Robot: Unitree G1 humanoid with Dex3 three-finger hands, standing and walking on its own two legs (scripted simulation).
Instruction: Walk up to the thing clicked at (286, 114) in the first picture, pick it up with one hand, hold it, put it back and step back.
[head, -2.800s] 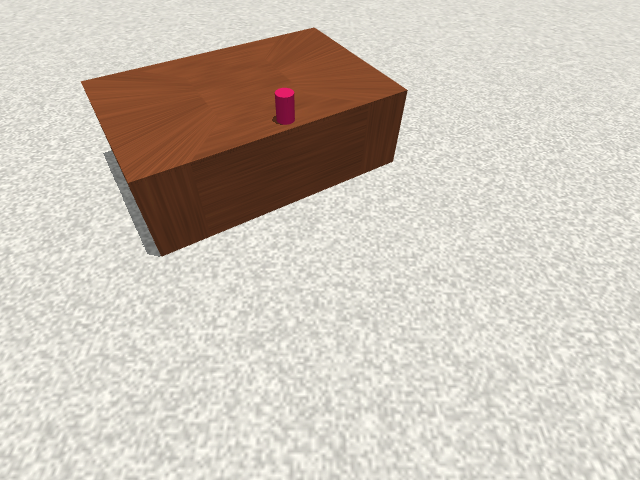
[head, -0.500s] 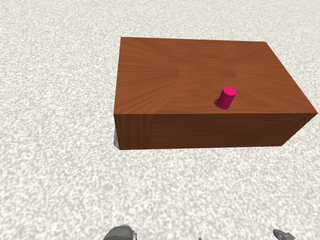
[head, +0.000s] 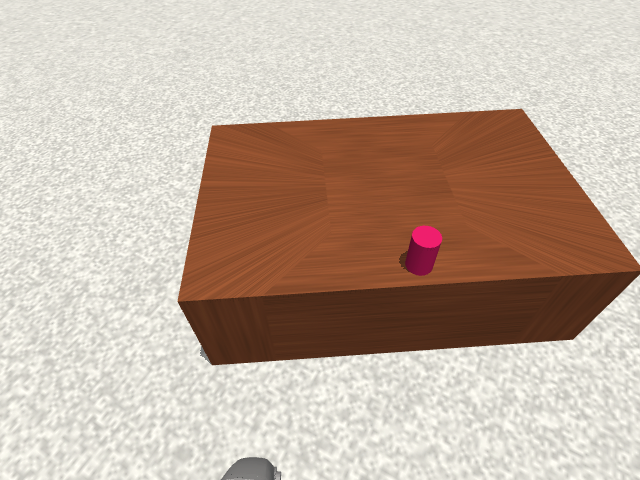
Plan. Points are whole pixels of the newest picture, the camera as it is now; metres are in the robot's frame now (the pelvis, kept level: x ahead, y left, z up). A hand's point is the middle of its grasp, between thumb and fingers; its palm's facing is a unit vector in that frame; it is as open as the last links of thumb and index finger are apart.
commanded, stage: walk up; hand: right
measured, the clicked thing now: (422, 251) +0.70 -0.21 -0.31
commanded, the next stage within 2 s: none
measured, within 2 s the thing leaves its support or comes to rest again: neither
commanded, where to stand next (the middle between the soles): +0.31 -0.08 m, yaw +4 degrees
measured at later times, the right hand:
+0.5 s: hand (612, 455) +0.20 -0.37 -0.11, palm faces -0.04 +0.89 -0.46, open 7.4 cm
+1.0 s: hand (572, 369) +0.34 -0.38 -0.16, palm faces -0.14 +0.92 -0.37, open 7.4 cm
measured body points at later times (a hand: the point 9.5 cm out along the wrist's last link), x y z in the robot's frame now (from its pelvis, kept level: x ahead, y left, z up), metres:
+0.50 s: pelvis +0.15 -0.07 +0.00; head +0.16 -0.05 +0.45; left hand +0.21 +0.25 -0.12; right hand +0.21 -0.41 -0.08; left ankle +0.17 +0.07 -0.72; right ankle +0.25 -0.24 -0.69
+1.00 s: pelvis +0.22 -0.12 -0.01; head +0.26 -0.13 +0.43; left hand +0.26 +0.21 -0.12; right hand +0.35 -0.43 -0.13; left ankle +0.25 +0.00 -0.72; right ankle +0.27 -0.26 -0.72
